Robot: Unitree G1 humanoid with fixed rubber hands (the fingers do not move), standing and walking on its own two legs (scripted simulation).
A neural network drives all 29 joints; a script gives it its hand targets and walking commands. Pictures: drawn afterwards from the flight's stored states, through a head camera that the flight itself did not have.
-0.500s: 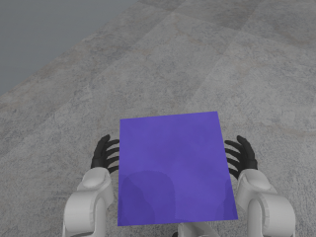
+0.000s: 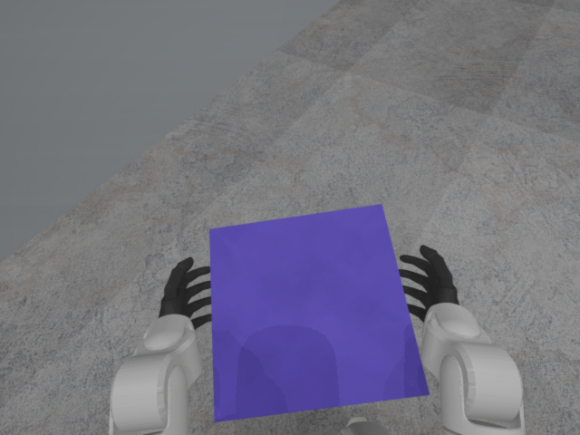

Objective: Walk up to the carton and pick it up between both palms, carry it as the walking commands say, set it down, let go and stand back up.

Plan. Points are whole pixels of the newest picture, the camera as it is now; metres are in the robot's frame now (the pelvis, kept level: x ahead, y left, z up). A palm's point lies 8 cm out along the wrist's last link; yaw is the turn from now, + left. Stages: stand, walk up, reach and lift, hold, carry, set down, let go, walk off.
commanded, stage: carry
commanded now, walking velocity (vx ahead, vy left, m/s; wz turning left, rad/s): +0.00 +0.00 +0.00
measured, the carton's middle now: (309, 312) +0.29 -0.02 -0.02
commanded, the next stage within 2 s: none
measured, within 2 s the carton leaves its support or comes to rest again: neither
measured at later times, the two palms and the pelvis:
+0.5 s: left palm (204, 116) +0.61 +0.13 +0.10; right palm (387, 100) +0.59 -0.18 +0.11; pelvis +0.35 +0.00 +0.03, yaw -7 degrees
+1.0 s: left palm (259, 17) +0.94 +0.04 +0.10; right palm (401, 19) +0.85 -0.26 +0.11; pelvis +0.66 -0.03 +0.04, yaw -22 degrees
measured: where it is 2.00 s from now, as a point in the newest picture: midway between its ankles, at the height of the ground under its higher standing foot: (359, 195)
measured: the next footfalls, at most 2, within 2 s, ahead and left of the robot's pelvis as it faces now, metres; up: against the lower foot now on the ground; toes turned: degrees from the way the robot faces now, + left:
left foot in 0.26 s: +0.24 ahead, +0.10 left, +0.00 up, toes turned +6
right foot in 0.56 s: +0.56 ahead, -0.11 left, +0.00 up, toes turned -14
